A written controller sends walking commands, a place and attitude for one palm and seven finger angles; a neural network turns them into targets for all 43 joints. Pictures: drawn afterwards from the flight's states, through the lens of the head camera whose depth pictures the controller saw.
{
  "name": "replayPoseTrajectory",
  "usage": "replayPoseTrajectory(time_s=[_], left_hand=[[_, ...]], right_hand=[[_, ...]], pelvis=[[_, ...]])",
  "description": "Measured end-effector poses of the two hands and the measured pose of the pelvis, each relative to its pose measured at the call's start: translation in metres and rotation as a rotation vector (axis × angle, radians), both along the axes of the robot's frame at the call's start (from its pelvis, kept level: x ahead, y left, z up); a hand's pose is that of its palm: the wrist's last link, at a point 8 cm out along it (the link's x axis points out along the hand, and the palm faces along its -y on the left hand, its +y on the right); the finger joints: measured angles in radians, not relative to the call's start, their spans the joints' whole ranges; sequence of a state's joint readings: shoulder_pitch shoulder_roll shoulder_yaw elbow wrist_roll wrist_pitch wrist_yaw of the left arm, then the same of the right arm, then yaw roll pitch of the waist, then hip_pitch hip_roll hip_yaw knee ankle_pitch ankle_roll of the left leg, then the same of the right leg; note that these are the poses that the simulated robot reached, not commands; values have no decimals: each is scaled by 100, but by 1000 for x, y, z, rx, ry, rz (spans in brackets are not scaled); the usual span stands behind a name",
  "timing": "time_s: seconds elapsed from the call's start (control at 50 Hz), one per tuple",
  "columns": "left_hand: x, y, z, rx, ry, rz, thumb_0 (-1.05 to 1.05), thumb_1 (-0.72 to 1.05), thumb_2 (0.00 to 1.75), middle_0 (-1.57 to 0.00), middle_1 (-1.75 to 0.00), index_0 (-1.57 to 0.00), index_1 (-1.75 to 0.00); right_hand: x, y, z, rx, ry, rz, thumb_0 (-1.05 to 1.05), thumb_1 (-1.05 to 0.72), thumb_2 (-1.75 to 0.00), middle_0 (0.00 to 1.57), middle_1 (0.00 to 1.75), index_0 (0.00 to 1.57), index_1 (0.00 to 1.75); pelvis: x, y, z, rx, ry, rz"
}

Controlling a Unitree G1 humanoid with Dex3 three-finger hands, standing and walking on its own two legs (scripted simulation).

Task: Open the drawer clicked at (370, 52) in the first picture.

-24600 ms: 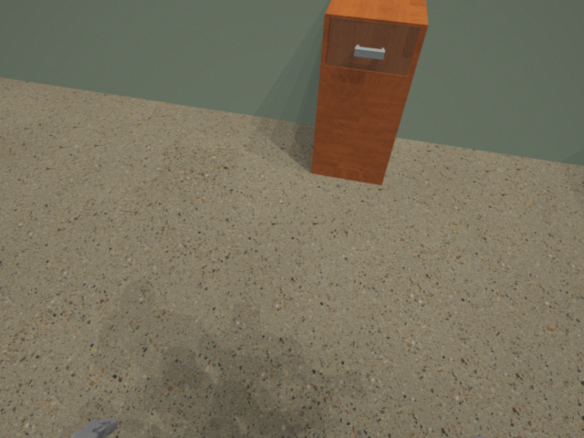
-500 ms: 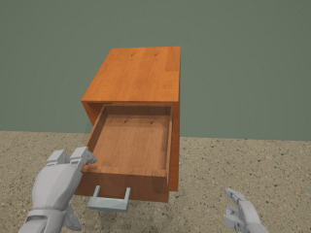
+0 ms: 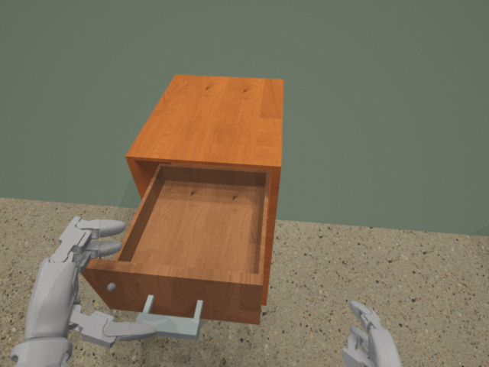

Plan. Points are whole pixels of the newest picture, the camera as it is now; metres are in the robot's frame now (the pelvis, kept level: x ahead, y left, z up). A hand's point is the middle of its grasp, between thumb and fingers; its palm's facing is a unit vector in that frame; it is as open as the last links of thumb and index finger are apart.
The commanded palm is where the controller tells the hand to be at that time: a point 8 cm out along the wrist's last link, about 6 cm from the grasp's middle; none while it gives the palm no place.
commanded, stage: draw the hand back to the body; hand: left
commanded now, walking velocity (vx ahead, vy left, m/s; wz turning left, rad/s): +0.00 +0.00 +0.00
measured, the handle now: (171, 314) +0.23 +0.17 -0.08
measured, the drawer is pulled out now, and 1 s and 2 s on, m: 0.29 0.29 0.29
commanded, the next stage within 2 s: step back with the hand held close in 0.78 s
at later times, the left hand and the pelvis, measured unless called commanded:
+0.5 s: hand (63, 270) +0.18 +0.24 +0.16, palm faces +0.39 -0.81 -0.43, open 9.3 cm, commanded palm +0.13 +0.28 +0.18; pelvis +0.00 +0.00 +0.01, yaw +1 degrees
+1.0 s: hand (62, 263) +0.18 +0.24 +0.17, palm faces +0.40 -0.78 -0.47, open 7.4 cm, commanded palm +0.12 +0.27 +0.18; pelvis +0.00 -0.02 +0.01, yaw +1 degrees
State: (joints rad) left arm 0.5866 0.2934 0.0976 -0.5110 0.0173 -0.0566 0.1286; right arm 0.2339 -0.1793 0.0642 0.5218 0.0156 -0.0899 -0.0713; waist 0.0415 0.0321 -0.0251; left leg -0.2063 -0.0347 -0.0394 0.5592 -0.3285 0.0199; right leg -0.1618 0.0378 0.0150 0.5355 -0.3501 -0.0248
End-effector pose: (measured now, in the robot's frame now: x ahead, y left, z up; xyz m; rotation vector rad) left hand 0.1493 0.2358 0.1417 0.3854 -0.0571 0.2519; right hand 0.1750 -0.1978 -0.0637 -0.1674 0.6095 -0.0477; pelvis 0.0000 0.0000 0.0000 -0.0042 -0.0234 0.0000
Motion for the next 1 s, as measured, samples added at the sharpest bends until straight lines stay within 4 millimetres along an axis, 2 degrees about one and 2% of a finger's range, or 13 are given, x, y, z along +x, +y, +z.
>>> replayPoseTrajectory(time_s=[0.14, 0.3, 0.54, 0.68, 0.9, 1.0], left_hand=[[6, 14, 26, 25, -83, 13, 0, -16, 45, -28, -98, -29, -98], [2, 24, 25, 48, -24, 52, 0, 11, 57, -26, -81, -27, -81], [-11, 39, 43, 103, -78, 143, 1, 52, 75, -23, -54, -24, -54], [-13, 31, 34, 63, -52, 147, 1, 75, 84, -21, -39, -22, -40], [-12, 26, 39, 85, -64, 134, 2, 87, 90, -21, -31, -22, -31], [-6, 35, 52, 167, -103, 128, 2, 88, 90, -21, -31, -22, -31]], right_hand=[[1, -4, -5, -4, 16, 2, 1, -90, -90, 20, 30, 20, 30], [8, -13, -6, -7, 39, -18, 1, -90, -90, 20, 30, 20, 30], [21, -16, -2, 1, 12, -11, 1, -90, -90, 20, 30, 20, 30], [18, -18, -3, 1, 20, -2, 1, -90, -90, 20, 30, 20, 30], [11, -28, -7, -3, 38, -19, 1, -90, -90, 20, 30, 20, 30], [4, -32, -10, -9, 79, -17, 1, -90, -90, 20, 30, 20, 30]], pelvis=[[5, 2, 3, -4, 1, 6], [7, 0, 6, -1, 17, 2], [4, -6, 7, 0, 1, 13], [1, -10, 8, 3, -3, 15], [0, -16, 8, 3, -9, 14], [-4, -16, 8, -12, 20, 20]])
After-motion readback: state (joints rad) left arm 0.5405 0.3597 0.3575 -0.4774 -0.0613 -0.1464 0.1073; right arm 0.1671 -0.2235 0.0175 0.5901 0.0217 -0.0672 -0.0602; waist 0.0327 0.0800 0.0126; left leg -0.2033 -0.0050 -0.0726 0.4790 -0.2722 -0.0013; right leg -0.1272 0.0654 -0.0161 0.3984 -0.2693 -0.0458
